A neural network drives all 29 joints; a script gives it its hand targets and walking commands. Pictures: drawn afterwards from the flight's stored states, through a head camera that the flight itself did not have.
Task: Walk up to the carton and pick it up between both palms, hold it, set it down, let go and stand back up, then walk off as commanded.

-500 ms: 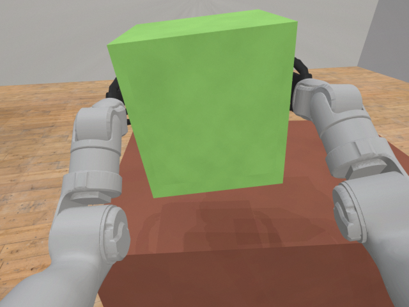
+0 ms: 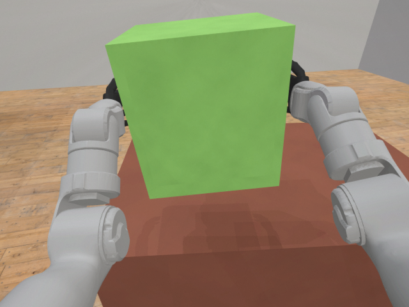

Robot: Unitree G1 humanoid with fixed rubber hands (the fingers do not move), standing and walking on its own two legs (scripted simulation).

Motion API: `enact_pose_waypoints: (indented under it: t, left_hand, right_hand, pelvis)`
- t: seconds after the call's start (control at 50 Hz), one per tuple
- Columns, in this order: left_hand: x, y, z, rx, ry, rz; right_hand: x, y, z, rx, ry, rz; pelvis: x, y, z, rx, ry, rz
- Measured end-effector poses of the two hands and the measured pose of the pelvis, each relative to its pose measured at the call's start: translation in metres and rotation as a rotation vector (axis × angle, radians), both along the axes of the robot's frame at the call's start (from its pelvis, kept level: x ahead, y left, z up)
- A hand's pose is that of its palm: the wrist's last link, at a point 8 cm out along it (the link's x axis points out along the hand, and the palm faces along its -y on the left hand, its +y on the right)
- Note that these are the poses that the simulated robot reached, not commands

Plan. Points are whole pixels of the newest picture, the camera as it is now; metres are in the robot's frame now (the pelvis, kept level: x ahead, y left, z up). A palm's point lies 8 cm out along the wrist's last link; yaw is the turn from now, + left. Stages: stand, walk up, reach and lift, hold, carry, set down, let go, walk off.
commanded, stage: hold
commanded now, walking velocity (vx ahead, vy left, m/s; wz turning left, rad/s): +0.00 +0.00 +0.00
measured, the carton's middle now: (205, 102) +0.40 +0.02 +0.31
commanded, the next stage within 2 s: set down in 1.42 s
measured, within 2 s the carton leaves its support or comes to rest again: neither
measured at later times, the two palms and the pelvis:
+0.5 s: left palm (116, 117) +0.37 +0.18 +0.29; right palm (298, 97) +0.37 -0.15 +0.33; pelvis +0.00 +0.00 +0.00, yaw +0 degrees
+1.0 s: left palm (116, 113) +0.37 +0.18 +0.30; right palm (298, 95) +0.37 -0.15 +0.33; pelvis +0.00 +0.00 +0.00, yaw +0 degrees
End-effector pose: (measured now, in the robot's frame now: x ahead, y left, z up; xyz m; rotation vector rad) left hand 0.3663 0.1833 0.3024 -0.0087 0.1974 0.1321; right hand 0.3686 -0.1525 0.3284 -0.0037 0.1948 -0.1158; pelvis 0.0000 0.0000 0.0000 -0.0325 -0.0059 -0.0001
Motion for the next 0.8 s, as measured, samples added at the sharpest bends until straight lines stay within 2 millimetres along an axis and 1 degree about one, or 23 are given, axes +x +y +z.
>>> enact_pose_waypoints:
  t: [0.12, 0.24, 0.34, 0.5, 0.8]
  left_hand:
    - [0.001, 0.001, -0.005, -0.002, 0.029, -0.004]
    - [0.002, -0.002, -0.005, 0.016, 0.002, -0.007]
    - [0.003, -0.004, -0.013, -0.009, 0.03, -0.012]
    - [0.001, -0.003, -0.01, -0.002, 0.012, -0.006]
    - [0.002, -0.007, -0.006, 0.002, 0.015, -0.009]
  right_hand:
    - [0.001, 0.001, -0.002, 0.026, 0.03, -0.01]
    - [0.001, -0.001, 0.002, 0.007, 0.002, -0.01]
    - [0.0, -0.003, -0.004, 0.006, 0.03, -0.02]
    - [0.0, -0.002, -0.003, 0.012, 0.012, -0.014]
    - [0.0, -0.007, -0.002, 0.008, 0.015, -0.016]
  pelvis:
    - [-0.003, 0.001, 0.0, 0.001, -0.004, 0.008]
    - [-0.003, 0.001, 0.0, -0.002, 0.006, 0.002]
    - [-0.004, 0.001, 0.0, 0.0, 0.002, -0.002]
    - [-0.003, 0.001, -0.001, -0.002, 0.008, 0.0]
    - [-0.002, 0.0, 0.0, 0.0, 0.004, -0.002]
